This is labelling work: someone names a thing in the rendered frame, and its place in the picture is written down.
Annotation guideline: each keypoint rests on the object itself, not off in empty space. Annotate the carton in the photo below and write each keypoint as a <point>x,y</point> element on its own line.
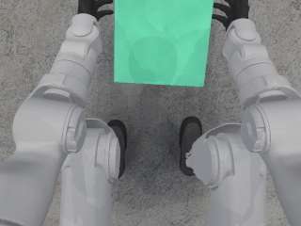
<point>162,42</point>

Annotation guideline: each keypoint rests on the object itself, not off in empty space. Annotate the left robot hand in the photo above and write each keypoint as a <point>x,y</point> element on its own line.
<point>91,6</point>

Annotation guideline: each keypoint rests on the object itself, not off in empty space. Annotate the right robot hand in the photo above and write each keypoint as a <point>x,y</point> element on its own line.
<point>238,10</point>

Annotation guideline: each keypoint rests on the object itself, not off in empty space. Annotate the robot right thigh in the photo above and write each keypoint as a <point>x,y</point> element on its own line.
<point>238,190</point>

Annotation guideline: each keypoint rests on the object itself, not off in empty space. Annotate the left robot foot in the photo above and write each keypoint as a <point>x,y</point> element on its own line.
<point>121,133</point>

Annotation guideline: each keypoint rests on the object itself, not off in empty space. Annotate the robot left forearm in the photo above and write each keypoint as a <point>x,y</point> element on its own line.
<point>74,65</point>

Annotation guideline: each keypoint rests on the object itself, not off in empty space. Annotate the robot right forearm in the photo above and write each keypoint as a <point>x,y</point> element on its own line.
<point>252,71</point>

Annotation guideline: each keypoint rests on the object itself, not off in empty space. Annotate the left robot upper arm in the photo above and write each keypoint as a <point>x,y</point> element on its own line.
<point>45,132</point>

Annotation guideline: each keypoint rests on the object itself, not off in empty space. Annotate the right robot upper arm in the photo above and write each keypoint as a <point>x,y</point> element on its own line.
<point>273,130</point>

